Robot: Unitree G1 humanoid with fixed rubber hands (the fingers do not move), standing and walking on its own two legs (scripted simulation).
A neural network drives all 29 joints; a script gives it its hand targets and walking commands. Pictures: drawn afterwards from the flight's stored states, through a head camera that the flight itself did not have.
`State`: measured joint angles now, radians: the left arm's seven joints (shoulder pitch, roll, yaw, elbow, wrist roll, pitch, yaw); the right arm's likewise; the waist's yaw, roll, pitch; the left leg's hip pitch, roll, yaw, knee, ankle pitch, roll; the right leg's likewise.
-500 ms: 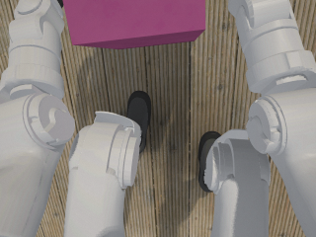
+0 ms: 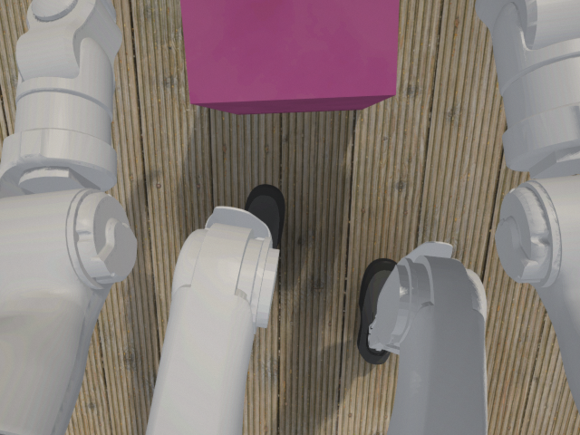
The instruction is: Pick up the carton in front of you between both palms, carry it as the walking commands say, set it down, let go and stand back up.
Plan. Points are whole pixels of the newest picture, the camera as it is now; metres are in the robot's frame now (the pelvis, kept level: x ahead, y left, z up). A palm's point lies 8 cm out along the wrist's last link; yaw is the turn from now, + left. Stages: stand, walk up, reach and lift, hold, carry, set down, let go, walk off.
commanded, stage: set down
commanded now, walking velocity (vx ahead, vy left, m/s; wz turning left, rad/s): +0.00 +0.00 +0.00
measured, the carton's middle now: (293, 26) +0.54 +0.13 -0.29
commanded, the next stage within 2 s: let go in 0.78 s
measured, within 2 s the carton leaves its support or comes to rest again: neither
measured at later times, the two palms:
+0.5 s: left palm out of the picture +0.51 +0.32 +0.02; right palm out of the picture +0.62 -0.06 +0.02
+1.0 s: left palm out of the picture +0.48 +0.31 +0.14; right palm out of the picture +0.58 -0.08 +0.15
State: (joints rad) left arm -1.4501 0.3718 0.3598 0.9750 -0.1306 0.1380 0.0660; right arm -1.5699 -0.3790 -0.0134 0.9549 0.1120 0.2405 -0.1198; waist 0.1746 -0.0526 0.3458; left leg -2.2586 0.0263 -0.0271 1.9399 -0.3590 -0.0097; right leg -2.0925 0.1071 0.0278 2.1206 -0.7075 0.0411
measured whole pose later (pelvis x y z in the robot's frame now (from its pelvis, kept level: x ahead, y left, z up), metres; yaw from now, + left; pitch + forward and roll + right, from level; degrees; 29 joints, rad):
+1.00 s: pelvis +0.05 +0.02 +0.25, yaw -1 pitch +44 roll -3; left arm -0.91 0.23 0.41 0.71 0.09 0.18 -0.07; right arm -1.06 -0.18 -0.25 0.80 -0.12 0.23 -0.08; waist 0.13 -0.05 -0.05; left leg -1.57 0.02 -0.01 1.00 -0.20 0.02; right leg -1.43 0.07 0.06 1.09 -0.42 0.04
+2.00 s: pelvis +0.15 -0.02 +0.36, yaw +3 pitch -2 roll +2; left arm 0.22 0.22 0.05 0.42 0.01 0.10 -0.07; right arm 0.23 -0.21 -0.03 0.43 0.01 0.08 0.05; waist 0.00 -0.05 0.08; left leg -0.19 0.00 -0.01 0.40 -0.18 -0.03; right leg -0.05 0.02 0.06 0.45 -0.36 -0.03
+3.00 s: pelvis +0.15 +0.03 +0.36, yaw +1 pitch -1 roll +0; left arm 0.23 0.37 0.03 0.77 0.03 0.01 0.03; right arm 0.14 -0.32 -0.03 0.89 -0.03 0.00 -0.02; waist -0.01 -0.05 0.01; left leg -0.25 -0.02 0.03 0.51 -0.25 0.03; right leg -0.06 0.00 0.10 0.44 -0.37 0.03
